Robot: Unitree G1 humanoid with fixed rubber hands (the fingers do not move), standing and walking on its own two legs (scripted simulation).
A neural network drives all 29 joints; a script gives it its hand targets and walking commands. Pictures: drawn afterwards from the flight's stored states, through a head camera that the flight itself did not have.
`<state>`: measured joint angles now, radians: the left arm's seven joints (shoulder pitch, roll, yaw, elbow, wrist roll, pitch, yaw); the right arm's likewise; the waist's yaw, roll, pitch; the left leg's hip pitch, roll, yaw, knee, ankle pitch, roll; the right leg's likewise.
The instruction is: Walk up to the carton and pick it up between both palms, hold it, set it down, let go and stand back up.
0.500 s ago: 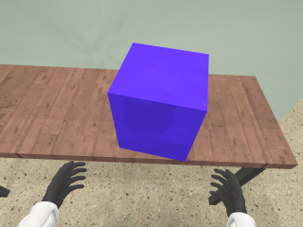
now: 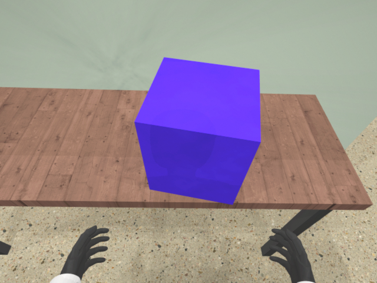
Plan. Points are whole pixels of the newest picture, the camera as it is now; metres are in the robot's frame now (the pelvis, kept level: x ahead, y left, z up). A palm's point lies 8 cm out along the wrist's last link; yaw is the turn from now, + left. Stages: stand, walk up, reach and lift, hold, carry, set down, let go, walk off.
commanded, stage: set down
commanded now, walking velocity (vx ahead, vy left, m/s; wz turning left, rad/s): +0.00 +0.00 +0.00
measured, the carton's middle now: (200, 134) +0.41 -0.01 +0.06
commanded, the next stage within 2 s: let go in 0.70 s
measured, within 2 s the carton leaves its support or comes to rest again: neither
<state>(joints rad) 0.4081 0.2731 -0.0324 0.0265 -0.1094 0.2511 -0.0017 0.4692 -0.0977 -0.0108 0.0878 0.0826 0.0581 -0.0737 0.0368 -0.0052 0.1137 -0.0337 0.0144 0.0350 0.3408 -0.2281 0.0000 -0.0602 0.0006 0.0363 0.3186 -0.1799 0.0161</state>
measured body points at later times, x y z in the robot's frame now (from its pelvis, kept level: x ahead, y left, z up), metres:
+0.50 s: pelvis -0.01 -0.02 +0.00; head +0.01 -0.01 +0.45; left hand +0.14 +0.21 -0.08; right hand +0.15 -0.22 -0.08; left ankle -0.02 +0.11 -0.75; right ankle +0.00 -0.13 -0.75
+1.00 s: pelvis +0.01 -0.02 +0.00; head +0.01 -0.01 +0.45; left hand +0.15 +0.21 -0.10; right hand +0.16 -0.23 -0.10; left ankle -0.02 +0.11 -0.75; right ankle +0.00 -0.13 -0.75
